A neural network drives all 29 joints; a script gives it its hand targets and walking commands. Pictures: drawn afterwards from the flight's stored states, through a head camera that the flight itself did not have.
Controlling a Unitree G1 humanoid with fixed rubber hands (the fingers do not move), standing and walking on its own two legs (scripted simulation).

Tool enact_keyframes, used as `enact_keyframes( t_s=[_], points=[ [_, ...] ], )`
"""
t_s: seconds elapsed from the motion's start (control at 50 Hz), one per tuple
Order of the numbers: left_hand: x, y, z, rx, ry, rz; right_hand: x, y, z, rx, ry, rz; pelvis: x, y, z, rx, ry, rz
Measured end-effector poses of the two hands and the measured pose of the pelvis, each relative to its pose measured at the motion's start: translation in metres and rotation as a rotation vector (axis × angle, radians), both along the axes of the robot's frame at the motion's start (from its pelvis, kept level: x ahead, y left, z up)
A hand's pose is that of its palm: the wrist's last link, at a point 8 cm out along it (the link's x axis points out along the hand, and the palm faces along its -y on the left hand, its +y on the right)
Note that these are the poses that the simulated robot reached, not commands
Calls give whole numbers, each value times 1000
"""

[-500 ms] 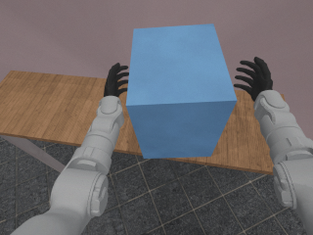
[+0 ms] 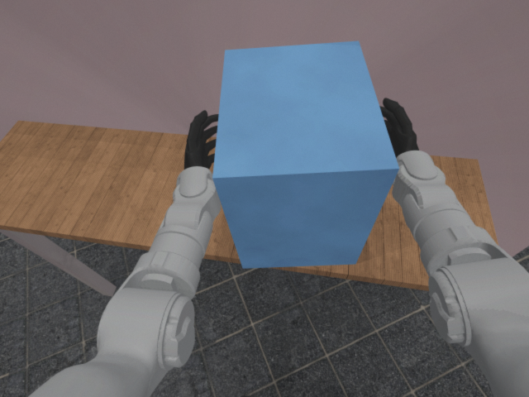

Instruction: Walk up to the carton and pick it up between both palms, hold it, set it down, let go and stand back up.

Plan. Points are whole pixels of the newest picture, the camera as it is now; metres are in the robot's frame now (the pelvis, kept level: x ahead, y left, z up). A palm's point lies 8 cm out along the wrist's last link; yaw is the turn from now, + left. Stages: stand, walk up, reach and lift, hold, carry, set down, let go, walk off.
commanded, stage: reach and lift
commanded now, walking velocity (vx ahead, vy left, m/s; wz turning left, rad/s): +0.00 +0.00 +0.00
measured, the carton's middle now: (295, 165) +0.49 +0.05 +0.04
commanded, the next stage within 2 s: none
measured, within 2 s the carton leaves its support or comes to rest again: leaves its support in 1.38 s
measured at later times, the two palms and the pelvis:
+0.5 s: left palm (200, 168) +0.42 +0.19 +0.09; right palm (399, 155) +0.48 -0.10 +0.09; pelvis +0.00 +0.00 +0.00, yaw +0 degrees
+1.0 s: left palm (201, 172) +0.42 +0.19 +0.09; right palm (401, 160) +0.47 -0.11 +0.09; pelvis +0.00 +0.00 +0.00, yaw +0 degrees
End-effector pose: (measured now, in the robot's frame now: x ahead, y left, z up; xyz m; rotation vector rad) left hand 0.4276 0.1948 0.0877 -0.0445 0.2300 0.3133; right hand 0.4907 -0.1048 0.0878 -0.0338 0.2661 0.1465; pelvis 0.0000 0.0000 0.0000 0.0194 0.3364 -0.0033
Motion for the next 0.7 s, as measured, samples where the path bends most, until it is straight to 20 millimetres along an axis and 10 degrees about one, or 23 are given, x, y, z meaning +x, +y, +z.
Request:
enact_keyframes(
  t_s=[0.7],
  points=[
    [-9, -5, -2, -33, 0, 14, -14, 0, -2, -19, -42, -53, -1, 0, 1, -1, -18, 0]
  ],
)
